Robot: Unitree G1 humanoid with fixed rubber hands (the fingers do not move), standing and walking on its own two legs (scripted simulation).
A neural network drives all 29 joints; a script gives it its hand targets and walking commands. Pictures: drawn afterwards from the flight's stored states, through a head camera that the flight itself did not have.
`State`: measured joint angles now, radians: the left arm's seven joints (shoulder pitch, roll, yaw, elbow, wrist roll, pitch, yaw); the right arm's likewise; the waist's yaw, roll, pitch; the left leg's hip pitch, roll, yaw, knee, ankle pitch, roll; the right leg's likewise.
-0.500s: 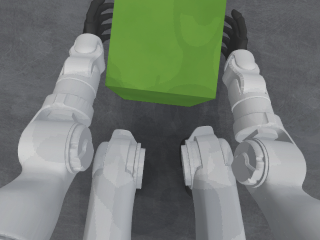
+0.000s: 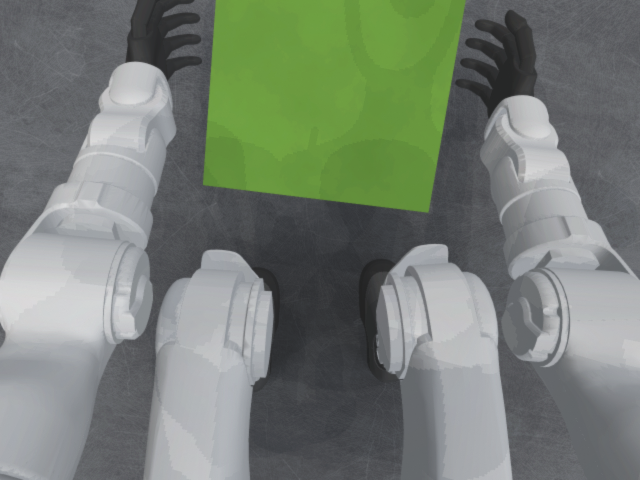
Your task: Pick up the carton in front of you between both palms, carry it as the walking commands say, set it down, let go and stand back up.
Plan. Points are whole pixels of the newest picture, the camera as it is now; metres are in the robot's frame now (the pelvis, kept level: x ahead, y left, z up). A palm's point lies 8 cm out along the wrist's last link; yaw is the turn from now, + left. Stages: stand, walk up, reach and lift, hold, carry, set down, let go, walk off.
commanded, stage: set down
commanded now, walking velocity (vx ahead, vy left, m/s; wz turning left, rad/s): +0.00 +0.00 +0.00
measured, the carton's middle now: (324, 108) +0.48 -0.01 -0.24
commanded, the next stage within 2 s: let go in 1.18 s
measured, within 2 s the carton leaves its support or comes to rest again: neither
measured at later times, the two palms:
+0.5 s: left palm out of the picture +0.53 +0.16 -0.04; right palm (623, 45) +0.49 -0.22 -0.04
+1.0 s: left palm out of the picture +0.53 +0.18 +0.10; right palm out of the picture +0.49 -0.22 +0.10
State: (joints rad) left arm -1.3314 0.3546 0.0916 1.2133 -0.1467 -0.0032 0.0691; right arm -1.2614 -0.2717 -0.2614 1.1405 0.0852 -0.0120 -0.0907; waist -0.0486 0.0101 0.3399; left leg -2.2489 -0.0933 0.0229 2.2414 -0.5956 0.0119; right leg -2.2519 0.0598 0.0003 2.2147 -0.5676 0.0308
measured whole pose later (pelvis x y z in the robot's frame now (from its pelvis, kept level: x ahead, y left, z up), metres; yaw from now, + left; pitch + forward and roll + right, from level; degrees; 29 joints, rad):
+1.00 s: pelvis +0.03 +0.00 +0.20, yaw -1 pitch +46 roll -1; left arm -1.00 0.31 0.21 0.83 -0.05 0.13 0.00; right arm -0.90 -0.19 -0.28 0.72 0.06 0.13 -0.06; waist -0.05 0.02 -0.10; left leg -1.82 -0.07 -0.03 1.50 -0.48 0.01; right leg -1.83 0.05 0.01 1.47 -0.45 0.00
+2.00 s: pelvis +0.14 -0.01 +0.41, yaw +0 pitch +6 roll +0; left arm 0.20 0.21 0.05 0.48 -0.01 0.00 -0.05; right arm 0.25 -0.21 -0.04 0.44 0.01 0.01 0.06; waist -0.01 0.00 0.00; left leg -0.26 -0.04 -0.06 0.45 -0.28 0.02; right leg -0.28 0.04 0.04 0.44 -0.26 -0.02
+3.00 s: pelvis +0.13 -0.01 +0.41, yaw +1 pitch -1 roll +0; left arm 0.18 0.33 0.02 0.81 0.03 0.00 0.03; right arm 0.16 -0.34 -0.03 0.80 -0.03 0.00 -0.02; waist 0.01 0.01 0.01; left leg -0.14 -0.04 -0.06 0.45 -0.28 0.02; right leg -0.14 0.04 0.02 0.43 -0.26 -0.02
